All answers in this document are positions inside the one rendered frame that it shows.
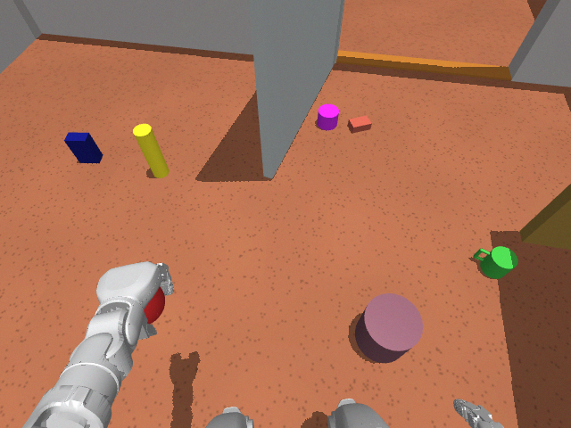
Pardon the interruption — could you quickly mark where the left robot hand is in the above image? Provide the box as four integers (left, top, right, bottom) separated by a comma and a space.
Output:
96, 261, 174, 340

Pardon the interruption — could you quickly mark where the left robot arm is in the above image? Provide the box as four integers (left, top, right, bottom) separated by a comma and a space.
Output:
22, 297, 145, 428

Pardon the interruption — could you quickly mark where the right robot hand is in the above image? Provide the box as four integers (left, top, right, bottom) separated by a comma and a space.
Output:
453, 399, 504, 428

